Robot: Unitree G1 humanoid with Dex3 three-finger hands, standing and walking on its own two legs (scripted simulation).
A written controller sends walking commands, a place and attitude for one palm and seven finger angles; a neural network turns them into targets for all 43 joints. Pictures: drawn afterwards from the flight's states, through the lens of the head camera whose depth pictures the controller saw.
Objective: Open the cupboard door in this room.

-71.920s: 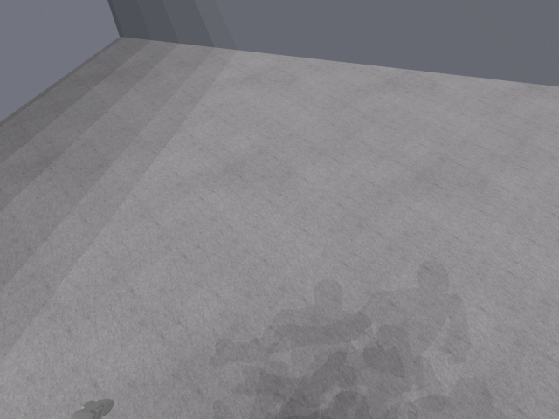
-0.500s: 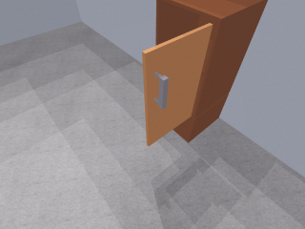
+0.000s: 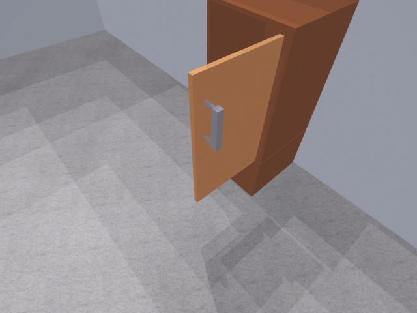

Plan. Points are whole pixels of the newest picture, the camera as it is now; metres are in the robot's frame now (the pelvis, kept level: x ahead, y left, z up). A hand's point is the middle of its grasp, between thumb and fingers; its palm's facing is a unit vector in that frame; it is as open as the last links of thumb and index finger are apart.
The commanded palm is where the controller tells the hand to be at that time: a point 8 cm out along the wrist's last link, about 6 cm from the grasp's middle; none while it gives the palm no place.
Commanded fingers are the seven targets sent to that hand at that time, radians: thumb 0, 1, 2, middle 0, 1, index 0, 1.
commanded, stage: look to check the result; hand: left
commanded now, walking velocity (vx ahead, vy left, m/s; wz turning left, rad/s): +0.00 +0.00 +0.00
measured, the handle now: (212, 126) +0.61 +0.03 -0.02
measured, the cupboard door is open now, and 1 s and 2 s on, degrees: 89 89 89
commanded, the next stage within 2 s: stand and wait in 0.50 s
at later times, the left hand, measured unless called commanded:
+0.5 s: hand out of the picture +0.00 +0.15 -0.18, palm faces +0.06 -0.98 -0.17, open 7.4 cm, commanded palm none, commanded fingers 0.00 0.90 0.90 -0.20 -0.30 -0.20 -0.30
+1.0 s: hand out of the picture +0.01 +0.15 -0.17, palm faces +0.06 -0.98 -0.18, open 7.4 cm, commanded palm none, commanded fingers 0.00 0.90 0.90 -0.20 -0.30 -0.20 -0.30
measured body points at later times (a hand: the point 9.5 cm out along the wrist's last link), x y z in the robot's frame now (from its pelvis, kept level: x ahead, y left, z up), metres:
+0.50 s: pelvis +0.02 -0.01 +0.00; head +0.03 -0.01 +0.45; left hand +0.00 +0.20 -0.16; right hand +0.01 -0.22 -0.16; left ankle +0.05 +0.11 -0.74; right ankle -0.02 -0.11 -0.74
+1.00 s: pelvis +0.03 -0.02 +0.00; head +0.05 -0.02 +0.45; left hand +0.01 +0.20 -0.16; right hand +0.03 -0.23 -0.16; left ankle +0.05 +0.11 -0.74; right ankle -0.02 -0.11 -0.74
